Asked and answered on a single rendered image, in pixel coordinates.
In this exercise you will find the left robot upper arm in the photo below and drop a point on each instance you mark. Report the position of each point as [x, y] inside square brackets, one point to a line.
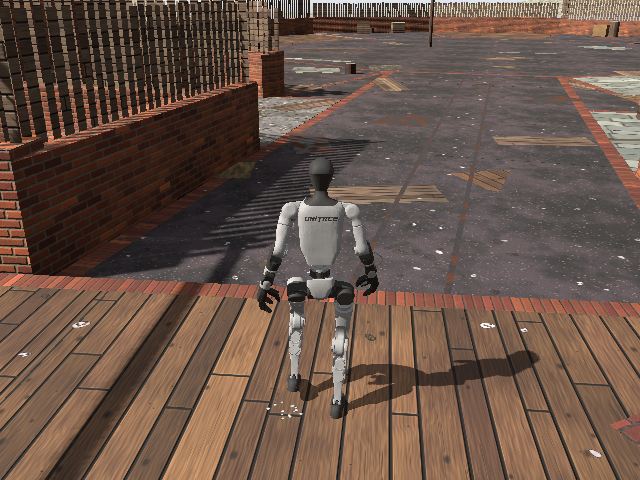
[288, 211]

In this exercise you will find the robot right hand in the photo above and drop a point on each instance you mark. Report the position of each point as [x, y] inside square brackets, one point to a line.
[364, 280]

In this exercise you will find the robot right forearm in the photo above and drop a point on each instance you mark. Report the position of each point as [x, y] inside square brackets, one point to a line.
[369, 263]

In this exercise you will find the robot shin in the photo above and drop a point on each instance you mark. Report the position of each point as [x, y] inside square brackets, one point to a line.
[295, 347]
[339, 369]

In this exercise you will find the right robot upper arm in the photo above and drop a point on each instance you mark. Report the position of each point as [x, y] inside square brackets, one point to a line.
[351, 211]

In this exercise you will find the robot left hand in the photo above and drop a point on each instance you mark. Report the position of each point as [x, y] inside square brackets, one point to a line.
[262, 298]

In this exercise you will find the robot left shin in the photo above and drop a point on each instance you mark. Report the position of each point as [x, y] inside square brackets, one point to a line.
[295, 347]

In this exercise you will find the robot left forearm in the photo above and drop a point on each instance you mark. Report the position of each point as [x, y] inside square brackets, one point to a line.
[270, 270]

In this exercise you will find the robot right shin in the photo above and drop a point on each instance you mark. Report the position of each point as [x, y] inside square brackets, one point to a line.
[339, 369]

